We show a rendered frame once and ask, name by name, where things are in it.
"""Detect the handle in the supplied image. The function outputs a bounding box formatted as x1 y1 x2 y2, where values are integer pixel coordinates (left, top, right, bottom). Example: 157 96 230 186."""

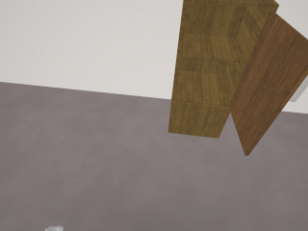
290 75 308 102

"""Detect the cupboard door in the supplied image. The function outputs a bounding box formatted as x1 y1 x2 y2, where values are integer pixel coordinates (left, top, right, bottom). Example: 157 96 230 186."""
229 12 308 156

